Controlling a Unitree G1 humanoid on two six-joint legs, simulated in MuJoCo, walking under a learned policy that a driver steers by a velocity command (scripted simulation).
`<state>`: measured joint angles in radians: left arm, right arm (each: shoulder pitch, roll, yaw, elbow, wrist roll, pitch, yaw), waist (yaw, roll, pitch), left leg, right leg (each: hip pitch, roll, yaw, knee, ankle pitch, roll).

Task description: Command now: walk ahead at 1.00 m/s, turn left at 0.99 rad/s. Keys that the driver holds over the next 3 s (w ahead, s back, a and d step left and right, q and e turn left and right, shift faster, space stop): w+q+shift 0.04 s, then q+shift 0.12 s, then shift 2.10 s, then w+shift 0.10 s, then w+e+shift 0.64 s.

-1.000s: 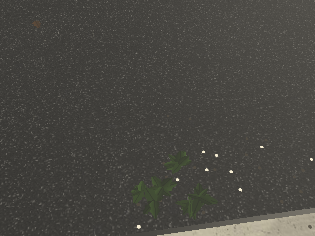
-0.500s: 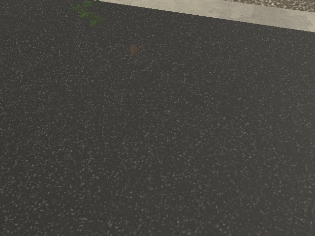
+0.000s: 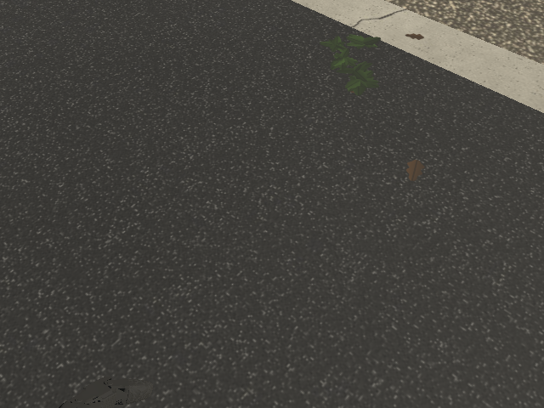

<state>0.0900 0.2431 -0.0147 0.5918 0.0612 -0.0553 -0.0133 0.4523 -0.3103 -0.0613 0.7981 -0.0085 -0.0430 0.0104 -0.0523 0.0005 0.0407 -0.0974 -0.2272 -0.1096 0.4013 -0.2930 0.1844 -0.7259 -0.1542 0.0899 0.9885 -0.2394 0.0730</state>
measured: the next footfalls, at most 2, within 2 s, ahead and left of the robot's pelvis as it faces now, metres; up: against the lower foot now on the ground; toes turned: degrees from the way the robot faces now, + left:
right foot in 0.16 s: +0.38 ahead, -0.16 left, +0.00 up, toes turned +12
left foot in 0.58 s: +0.44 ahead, +0.11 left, +0.00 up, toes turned +19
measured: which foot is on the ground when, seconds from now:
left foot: down 0.00-0.16, up 0.18-0.56, down 0.58-1.00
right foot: up 0.00-0.14, down 0.16-0.58, up 0.60-0.84, down 0.86-1.00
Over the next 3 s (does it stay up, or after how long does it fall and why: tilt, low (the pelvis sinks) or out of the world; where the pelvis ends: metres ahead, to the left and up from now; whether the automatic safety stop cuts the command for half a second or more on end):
stays up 0.73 0.06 -0.03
